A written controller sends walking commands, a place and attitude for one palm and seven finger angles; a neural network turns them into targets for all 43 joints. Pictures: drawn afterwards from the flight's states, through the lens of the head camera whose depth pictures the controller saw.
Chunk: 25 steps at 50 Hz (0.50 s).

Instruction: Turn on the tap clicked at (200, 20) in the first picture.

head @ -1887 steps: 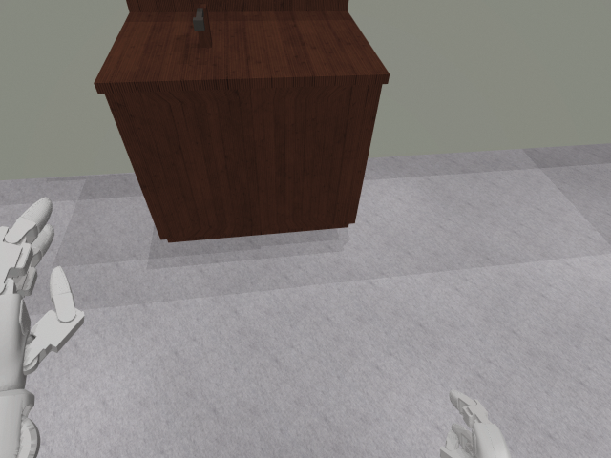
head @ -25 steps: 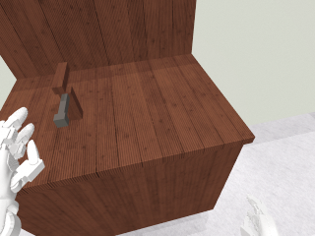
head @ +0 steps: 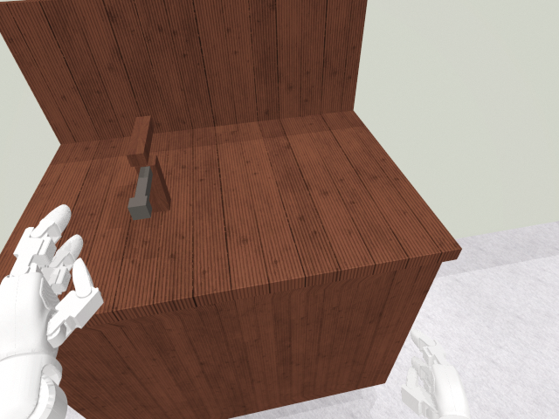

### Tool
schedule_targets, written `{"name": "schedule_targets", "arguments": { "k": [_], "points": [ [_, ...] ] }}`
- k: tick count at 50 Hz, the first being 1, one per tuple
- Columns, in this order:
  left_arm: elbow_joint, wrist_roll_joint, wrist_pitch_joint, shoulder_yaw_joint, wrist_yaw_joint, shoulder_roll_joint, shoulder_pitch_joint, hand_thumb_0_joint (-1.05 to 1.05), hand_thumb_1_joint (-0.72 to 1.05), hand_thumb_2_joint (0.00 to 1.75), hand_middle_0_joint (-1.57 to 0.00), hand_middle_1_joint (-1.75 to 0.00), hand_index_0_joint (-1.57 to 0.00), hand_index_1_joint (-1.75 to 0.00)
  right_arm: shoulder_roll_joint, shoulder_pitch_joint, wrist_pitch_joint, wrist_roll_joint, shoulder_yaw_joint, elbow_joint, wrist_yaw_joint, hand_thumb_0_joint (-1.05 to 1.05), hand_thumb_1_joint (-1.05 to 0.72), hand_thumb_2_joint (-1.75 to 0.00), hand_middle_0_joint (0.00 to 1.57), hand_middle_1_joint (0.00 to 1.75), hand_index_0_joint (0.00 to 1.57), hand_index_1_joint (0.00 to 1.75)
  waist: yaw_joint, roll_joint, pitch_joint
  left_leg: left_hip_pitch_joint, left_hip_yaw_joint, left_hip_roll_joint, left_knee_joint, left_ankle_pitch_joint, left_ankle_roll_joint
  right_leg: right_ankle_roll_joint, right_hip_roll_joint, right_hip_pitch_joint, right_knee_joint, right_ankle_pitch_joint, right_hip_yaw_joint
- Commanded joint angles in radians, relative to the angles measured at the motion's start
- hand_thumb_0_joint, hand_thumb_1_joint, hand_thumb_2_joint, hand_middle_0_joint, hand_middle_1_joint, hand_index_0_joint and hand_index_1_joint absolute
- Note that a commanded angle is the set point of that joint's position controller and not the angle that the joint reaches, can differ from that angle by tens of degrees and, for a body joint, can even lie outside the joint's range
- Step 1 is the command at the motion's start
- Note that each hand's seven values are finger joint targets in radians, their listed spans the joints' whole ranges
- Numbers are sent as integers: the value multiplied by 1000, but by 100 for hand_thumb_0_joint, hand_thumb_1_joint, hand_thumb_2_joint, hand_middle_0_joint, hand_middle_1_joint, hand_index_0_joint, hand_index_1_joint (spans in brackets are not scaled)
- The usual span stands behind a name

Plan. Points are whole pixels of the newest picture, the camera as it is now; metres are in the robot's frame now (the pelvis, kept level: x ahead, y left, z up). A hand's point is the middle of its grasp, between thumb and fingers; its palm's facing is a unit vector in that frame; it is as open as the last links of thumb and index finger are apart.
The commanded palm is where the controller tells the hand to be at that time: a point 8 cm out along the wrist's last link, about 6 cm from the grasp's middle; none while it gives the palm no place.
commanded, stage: turn the palm inward beside the body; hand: left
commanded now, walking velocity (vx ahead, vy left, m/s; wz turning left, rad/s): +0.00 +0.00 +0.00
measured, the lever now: (140, 207) +0.38 +0.29 +0.11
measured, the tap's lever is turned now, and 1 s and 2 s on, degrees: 0 0 0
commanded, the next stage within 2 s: reach beside the lever's end, fingers flat in 0.66 s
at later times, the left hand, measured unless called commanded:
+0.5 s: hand (108, 292) +0.19 +0.22 +0.17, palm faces +0.49 -0.87 -0.12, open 7.4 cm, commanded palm +0.14 +0.26 +0.18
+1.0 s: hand (107, 280) +0.21 +0.24 +0.16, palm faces +0.53 -0.84 -0.12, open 7.4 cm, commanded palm +0.17 +0.28 +0.17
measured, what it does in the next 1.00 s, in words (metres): stands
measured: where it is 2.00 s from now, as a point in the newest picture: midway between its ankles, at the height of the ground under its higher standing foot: outside the picture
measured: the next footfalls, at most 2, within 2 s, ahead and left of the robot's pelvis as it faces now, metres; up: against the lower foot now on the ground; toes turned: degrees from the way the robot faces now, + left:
none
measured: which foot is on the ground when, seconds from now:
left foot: down 0.00-1.00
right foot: down 0.00-1.00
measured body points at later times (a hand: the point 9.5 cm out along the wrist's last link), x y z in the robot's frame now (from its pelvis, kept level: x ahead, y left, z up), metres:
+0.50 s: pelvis +0.01 -0.01 +0.00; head -0.03 -0.04 +0.45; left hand +0.16 +0.27 +0.17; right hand +0.22 -0.21 -0.06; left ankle +0.03 +0.12 -0.72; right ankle +0.02 -0.07 -0.72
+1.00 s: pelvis +0.01 -0.01 +0.00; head -0.02 -0.04 +0.45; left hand +0.18 +0.28 +0.17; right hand +0.22 -0.22 -0.07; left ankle +0.03 +0.12 -0.72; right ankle +0.02 -0.07 -0.72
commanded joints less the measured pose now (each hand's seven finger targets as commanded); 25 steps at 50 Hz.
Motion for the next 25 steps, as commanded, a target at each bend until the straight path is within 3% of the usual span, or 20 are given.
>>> {"name": "schedule_targets", "arguments": {
  "k": [1,6,7,8,10,13,14,15,16,18,25],
  "points": [
    [-239,-2,-50,72,20,136,-106,0,90,90,-20,-30,-20,-30,-109,-184,-68,-1,-43,-171,-9,0,-90,-90,20,30,20,30,-7,-4,-23,0,-9,28,-118,-21,34,61,-62,-20,-179,-53,64],
    [-257,-1,-31,73,40,134,-110,0,90,90,-20,-30,-20,-30,-108,-190,-69,-1,-42,-165,-10,0,-90,-90,20,30,20,30,-5,12,-7,-4,-11,26,-115,-25,34,59,-65,-17,-186,-62,69],
    [-257,-7,-28,85,43,140,-107,0,90,90,-20,-30,-20,-30,-109,-189,-70,-4,-44,-167,-11,0,-90,-90,20,30,20,30,-4,-17,-15,-5,-12,26,-112,-9,35,61,-65,-10,-188,-51,70],
    [-248,-3,-21,101,46,154,-102,0,90,90,-20,-30,-20,-30,-110,-193,-70,-1,-44,-159,-11,0,-90,-90,20,30,20,30,1,-5,-13,-2,-10,24,-111,-9,35,61,-64,-9,-194,-56,72],
    [-245,-17,-15,86,47,127,-103,0,90,90,-20,-30,-20,-30,-109,-190,-70,-2,-44,-161,-12,0,-90,-90,20,30,20,30,-5,-25,-23,2,-11,26,-106,21,36,62,-65,0,-192,-26,73],
    [-253,-15,-4,94,47,138,-106,0,90,90,-20,-30,-20,-30,-113,-187,-73,0,-47,-153,-11,0,-90,-90,20,30,20,30,-1,17,-41,18,-7,24,-103,57,33,59,-66,12,-186,13,71],
    [-257,-17,0,64,45,109,-109,0,90,90,-20,-30,-20,-30,-108,-185,-72,-1,-44,-159,-11,0,-90,-90,20,30,20,30,-7,16,-30,20,-6,23,-105,58,34,60,-67,6,-185,21,71],
    [-247,-20,0,74,42,119,-101,0,90,90,-20,-30,-20,-30,-112,-178,-73,-2,-45,-158,-12,0,-90,-90,20,30,20,30,-7,-35,-33,18,-10,26,-104,72,36,62,-65,14,-186,36,69],
    [-245,-23,1,75,39,118,-93,0,90,90,-20,-30,-20,-30,-114,-179,-72,-3,-48,-158,-12,0,-90,-90,20,30,20,30,-6,-42,-43,20,-6,26,-97,90,38,64,-66,20,-187,54,75],
    [-254,-18,2,92,38,135,-96,0,90,90,-20,-30,-20,-30,-114,-177,-71,-2,-49,-155,-12,0,-90,-90,20,30,20,30,-2,-9,-48,35,-2,24,-96,113,36,62,-65,25,-185,82,73],
    [-242,-19,-2,78,40,115,-97,0,90,90,-20,-30,-20,-30,-111,-170,-64,-3,-51,-160,-10,0,-90,-90,20,30,20,30,-6,-32,-46,35,2,26,-96,132,36,65,-68,34,-185,115,77]
  ]
}}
